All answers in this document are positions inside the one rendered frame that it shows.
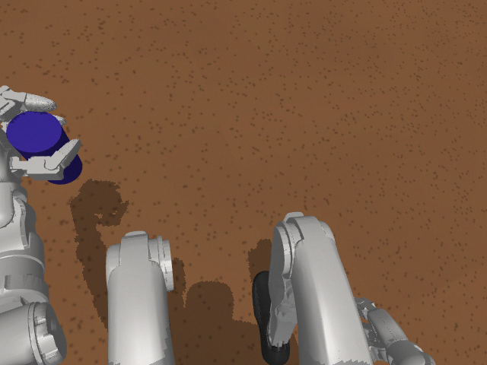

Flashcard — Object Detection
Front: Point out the left robot arm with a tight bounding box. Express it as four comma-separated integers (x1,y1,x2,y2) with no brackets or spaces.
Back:
0,181,67,365

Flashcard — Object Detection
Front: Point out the can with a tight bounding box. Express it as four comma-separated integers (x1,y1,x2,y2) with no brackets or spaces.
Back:
6,111,82,185

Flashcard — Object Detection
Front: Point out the left robot hand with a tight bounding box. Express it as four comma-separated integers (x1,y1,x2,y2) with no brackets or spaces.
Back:
0,85,81,185

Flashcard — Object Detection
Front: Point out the right robot arm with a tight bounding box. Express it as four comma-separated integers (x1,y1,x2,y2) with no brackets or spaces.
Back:
386,340,436,365

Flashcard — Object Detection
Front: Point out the right robot hand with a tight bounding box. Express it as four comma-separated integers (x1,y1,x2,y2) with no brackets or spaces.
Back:
354,297,408,362

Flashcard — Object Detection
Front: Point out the right robot foot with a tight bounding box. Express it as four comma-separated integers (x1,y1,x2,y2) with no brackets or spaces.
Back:
252,271,290,365

